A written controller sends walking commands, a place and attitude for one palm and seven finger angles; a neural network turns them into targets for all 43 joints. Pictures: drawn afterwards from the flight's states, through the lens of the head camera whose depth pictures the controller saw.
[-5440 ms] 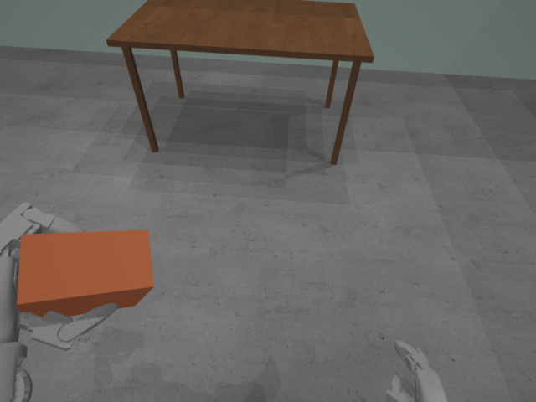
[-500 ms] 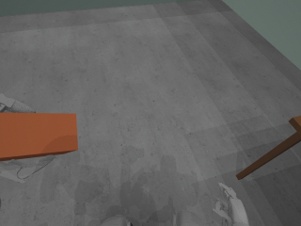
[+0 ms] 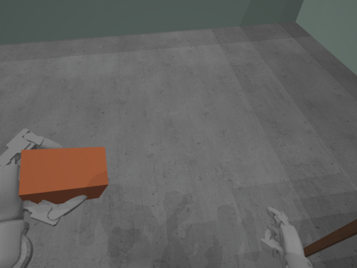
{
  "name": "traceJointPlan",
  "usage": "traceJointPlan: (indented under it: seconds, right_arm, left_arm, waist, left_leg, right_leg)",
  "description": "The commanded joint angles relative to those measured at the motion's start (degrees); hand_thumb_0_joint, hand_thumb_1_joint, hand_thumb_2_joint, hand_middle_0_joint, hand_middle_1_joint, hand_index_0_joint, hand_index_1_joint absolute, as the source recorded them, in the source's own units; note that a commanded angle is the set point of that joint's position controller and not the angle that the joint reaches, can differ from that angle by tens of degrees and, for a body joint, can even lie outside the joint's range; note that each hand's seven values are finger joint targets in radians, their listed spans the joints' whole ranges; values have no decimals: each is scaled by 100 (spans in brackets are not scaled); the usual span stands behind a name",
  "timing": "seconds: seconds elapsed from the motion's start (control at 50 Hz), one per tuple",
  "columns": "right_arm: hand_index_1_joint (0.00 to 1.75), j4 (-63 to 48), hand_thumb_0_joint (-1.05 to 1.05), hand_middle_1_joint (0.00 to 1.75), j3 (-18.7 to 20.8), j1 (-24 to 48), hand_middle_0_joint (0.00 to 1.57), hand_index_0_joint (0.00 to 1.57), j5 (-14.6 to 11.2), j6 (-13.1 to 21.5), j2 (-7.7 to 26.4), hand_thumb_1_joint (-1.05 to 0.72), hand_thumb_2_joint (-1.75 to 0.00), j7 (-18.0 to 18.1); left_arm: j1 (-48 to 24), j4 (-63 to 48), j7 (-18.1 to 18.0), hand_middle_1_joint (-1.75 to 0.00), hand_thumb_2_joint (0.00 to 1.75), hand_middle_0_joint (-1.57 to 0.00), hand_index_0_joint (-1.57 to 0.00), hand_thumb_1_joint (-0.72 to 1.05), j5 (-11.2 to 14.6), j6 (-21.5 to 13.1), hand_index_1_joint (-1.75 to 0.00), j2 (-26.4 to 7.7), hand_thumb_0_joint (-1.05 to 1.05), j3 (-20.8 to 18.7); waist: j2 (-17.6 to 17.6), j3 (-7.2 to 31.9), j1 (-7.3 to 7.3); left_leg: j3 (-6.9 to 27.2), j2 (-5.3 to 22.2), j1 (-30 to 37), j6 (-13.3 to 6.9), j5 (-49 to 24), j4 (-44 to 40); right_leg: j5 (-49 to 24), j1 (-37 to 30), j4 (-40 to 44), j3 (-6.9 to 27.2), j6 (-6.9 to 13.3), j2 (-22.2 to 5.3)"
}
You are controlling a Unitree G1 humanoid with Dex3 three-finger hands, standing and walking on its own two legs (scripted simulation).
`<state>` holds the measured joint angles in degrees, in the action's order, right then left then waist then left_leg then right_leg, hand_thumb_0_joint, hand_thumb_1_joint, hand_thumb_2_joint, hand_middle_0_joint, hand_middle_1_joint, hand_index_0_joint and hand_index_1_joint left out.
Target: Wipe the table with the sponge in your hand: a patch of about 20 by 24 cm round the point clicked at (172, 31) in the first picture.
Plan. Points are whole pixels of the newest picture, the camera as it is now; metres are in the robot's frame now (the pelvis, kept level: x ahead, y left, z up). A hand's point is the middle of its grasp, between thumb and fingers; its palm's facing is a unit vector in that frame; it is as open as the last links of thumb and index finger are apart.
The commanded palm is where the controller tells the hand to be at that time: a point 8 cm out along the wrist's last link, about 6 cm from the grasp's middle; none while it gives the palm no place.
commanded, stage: turn to face it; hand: left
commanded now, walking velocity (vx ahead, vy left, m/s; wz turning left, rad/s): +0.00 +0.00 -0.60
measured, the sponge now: (78, 176) +0.23 +0.20 +0.14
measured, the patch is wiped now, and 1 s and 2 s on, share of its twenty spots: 0.00 0.00 0.00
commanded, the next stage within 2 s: none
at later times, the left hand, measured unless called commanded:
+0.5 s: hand (102, 156) +0.26 +0.15 +0.17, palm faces +0.09 -0.89 -0.44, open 10.9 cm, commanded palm +0.21 +0.21 +0.18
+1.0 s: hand (171, 190) +0.20 +0.03 +0.18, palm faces -0.15 -0.86 -0.49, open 10.9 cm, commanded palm +0.18 +0.10 +0.18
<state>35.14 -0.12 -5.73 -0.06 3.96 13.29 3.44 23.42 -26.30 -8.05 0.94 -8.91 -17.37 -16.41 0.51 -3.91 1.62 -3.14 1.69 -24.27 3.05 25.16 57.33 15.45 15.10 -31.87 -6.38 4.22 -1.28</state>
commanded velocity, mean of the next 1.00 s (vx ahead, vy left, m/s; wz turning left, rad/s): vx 0.00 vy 0.00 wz -0.60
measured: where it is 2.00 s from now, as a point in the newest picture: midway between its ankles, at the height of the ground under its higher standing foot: outside the picture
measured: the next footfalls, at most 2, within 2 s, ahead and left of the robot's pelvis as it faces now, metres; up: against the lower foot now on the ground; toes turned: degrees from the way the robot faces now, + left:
left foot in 0.22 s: +0.05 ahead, +0.12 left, +0.00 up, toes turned -1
right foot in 0.60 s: -0.05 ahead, -0.14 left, +0.00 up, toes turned -30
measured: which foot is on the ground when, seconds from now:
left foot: up 0.00-0.20, down 0.22-0.60, up 0.62-1.00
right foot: down 0.00-0.24, up 0.26-0.58, down 0.60-1.00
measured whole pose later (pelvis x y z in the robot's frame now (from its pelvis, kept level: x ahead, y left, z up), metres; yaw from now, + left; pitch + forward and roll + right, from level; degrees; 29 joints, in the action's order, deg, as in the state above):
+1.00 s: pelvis -0.11 -0.04 +0.00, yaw -35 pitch +2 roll +2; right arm 31.2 2.8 -7.5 -0.7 -2.7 15.0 0.9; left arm 30.1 -34.7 -8.6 3.4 -10.4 -23.8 -23.0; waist 1.4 -3.8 0.8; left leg -1.4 1.8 -23.1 5.0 25.3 49.1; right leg 7.6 21.6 -27.9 3.1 5.5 5.2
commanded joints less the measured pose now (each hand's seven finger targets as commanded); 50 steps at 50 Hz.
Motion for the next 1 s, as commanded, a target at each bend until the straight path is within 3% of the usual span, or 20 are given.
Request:
traceJointPlan:
  seconds: [0.0, 0.08, 0.16, 0.18, 0.22, 0.24, 0.26, 0.34, 0.42, 0.48, 0.54, 0.56, 0.58, 0.6, 0.62, 0.64, 0.68, 0.74, 0.86, 0.98]
  right_arm:
    - [30, -1059, 0, 30, 132, 255, 20, 20, 44, 154, 270, -90, -90, -18]
    - [30, -1270, 0, 30, 198, 126, 20, 20, -11, 18, 313, -90, -90, -103]
    - [30, -1317, 0, 30, 259, -98, 20, 20, -85, -137, 420, -90, -90, -91]
    - [30, -1316, 0, 30, 292, -131, 20, 20, -75, -161, 492, -90, -90, -55]
    - [30, -1415, 0, 30, 376, -162, 20, 20, -71, -147, 621, -90, -90, -48]
    - [30, -1393, 0, 30, 308, -43, 20, 20, -16, -80, 494, -90, -90, -49]
    - [30, -1333, 0, 30, 220, 28, 20, 20, 65, -53, 434, -90, -90, -78]
    - [30, -1267, 0, 30, 307, -155, 20, 20, -35, 77, 608, -90, -90, -232]
    - [30, -1256, 0, 30, 288, -217, 20, 20, -44, 204, 602, -90, -90, -288]
    - [30, -1268, 0, 30, 311, -300, 20, 20, -43, 239, 606, -90, -90, -317]
    - [30, -1253, 0, 30, 341, -471, 20, 20, -89, 230, 588, -90, -90, -388]
    - [30, -1278, 0, 30, 320, -458, 20, 20, -130, 214, 507, -90, -90, -404]
    - [30, -1370, 0, 30, 256, -334, 20, 20, -124, 202, 306, -90, -90, -360]
    - [30, -1423, 0, 30, 147, -75, 20, 20, -66, 182, 280, -90, -90, -293]
    - [30, -1311, 0, 30, 248, -98, 20, 20, -143, 115, 322, -90, -90, -291]
    - [30, -1357, 0, 30, 265, 1, 20, 20, -138, 25, 364, -90, -90, -292]
    - [30, -1223, 0, 30, 133, 140, 20, 20, -82, -192, 182, -90, -90, -304]
    - [30, -1150, 0, 30, 208, 330, 20, 20, -57, -339, 253, -90, -90, -242]
    - [30, -1185, 0, 30, 348, 196, 20, 20, -33, -360, 477, -90, -90, -227]
    - [30, -1307, 0, 30, 306, 186, 20, 20, -59, -460, 545, -90, -90, -238]
  left_arm:
    - [46, -1998, -199, -160, 130, -120, -120, 10, 192, -654, -160, -1675, 0, -1437]
    - [679, -1774, -195, -160, 130, -120, -120, 10, 263, -632, -160, -1555, 0, -1570]
    - [504, -1739, -164, -160, 130, -120, -120, 10, 235, -550, -160, -1388, 0, -1336]
    - [386, -1720, -162, -160, 130, -120, -120, 10, 215, -550, -160, -1437, 0, -1343]
    - [267, -1862, -115, -160, 130, -120, -120, 10, 149, -619, -160, -1474, 0, -1292]
    - [287, -1771, -96, -160, 130, -120, -120, 10, 92, -644, -160, -1599, 0, -1346]
    - [49, -1874, -89, -160, 130, -120, -120, 10, 21, -674, -160, -1514, 0, -1188]
    - [-685, -2393, -49, -160, 130, -120, -120, 10, -12, -522, -160, -1308, 0, -795]
    - [-326, -1892, -41, -160, 130, -120, -120, 10, 41, -442, -160, -1302, 0, -900]
    - [-36, -1741, -37, -160, 130, -120, -120, 10, 105, -458, -160, -1394, 0, -1107]
    - [205, -1688, -19, -160, 130, -120, -120, 10, 112, -436, -160, -1319, 0, -1122]
    - [164, -1803, -29, -160, 130, -120, -120, 10, 96, -473, -160, -1520, 0, -1245]
    - [212, -1787, -78, -160, 130, -120, -120, 10, 101, -515, -160, -1811, 0, -1478]
    - [440, -1675, -143, -160, 130, -120, -120, 10, 161, -524, -160, -2071, 0, -1820]
    - [610, -1554, -117, -160, 130, -120, -120, 10, 255, -389, -160, -1804, 0, -1680]
    - [811, -1633, -108, -160, 130, -120, -120, 10, 294, -345, -160, -1892, 0, -1821]
    - [1022, -1886, -169, -160, 130, -120, -120, 10, 330, -445, -160, -1757, 0, -1890]
    - [940, -1997, -210, -160, 130, -120, -120, 10, 335, -501, -160, -1722, 0, -1827]
    - [798, -2003, -236, -160, 130, -120, -120, 10, 341, -499, -160, -1608, 0, -1598]
    - [449, -1720, -189, -160, 130, -120, -120, 10, 258, -368, -160, -1496, 0, -1331]
  waist:
    - [286, 1127, 7]
    - [467, 1522, 66]
    - [292, 1694, -122]
    - [77, 1629, -144]
    - [-1366, 1368, -12]
    - [-1643, 1211, 50]
    - [-1520, 993, 10]
    - [-1417, 739, -57]
    - [-1616, 507, -104]
    - [-1771, 681, -102]
    - [-1349, 1007, -98]
    - [-579, 1182, -85]
    - [956, 1246, -38]
    - [1562, 1301, 36]
    - [1659, 1528, -13]
    - [1293, 1526, -18]
    - [530, 1577, -87]
    - [246, 1531, -114]
    - [327, 1504, -6]
    - [679, 1267, 109]
  left_leg:
    - [-164, 59, -80, 66, -286, -894]
    - [-134, 81, -30, 98, -278, -1769]
    - [-149, 294, 1417, 14, -1487, -3230]
    - [52, 661, 1905, -121, -2003, -3454]
    - [1323, 2301, 2503, -926, -4389, -3592]
    - [1373, 2652, 2418, -1138, -4819, -3650]
    - [1221, 2657, 2010, -1150, -4731, -3672]
    - [-311, 1994, 1866, -696, -4530, -3490]
    - [-441, 2098, 1404, -624, -3453, -3700]
    - [-659, 2122, 1629, -484, -3412, -3317]
    - [-875, 1843, 1422, -225, -3059, -2243]
    - [-985, 1568, 1143, -96, -2385, -1315]
    - [-953, 867, -144, 121, 97, -187]
    - [-385, 412, -1123, 258, 1477, 826]
    - [210, 519, -1080, 244, 1097, 1416]
    - [393, 541, -1214, 271, 832, 1644]
    - [389, 490, -1503, 333, 234, 1852]
    - [329, 373, -1125, 353, -79, 1392]
    - [255, 200, -426, 231, -99, -219]
    - [234, 28, 285, 83, 175, -1435]
  right_leg:
    - [-3634, -893, 953, 1606, 540, -1447]
    - [-3882, -1302, 703, 2046, 584, -1428]
    - [-3052, -531, 192, 1966, 93, -1004]
    - [-2368, -43, -105, 1818, -95, -708]
    - [1325, 1438, -1438, 1116, -556, 104]
    - [1740, 1722, -2518, 808, -639, 99]
    - [1583, 1645, -2959, 827, -644, -30]
    - [601, 1349, -2374, 273, -756, -111]
    - [767, 771, -1561, -114, -850, -32]
    - [754, 466, -780, -276, -828, 44]
    - [-392, -470, 351, -298, -724, 81]
    - [-1427, -912, 789, 237, -521, -385]
    - [-4222, -1715, 742, 1675, -12, -1265]
    - [-6270, -1827, 563, 2524, 393, -1863]
    - [-5806, -1661, 533, 2485, 343, -1824]
    - [-5259, -1695, 486, 2549, 369, -1752]
    - [-4693, -2046, 456, 2095, 486, -1517]
    - [-4196, -1604, 657, 1885, 383, -1294]
    - [-2735, -1047, 997, 2489, 595, -1204]
    - [-994, -279, 1451, 3110, 564, -1117]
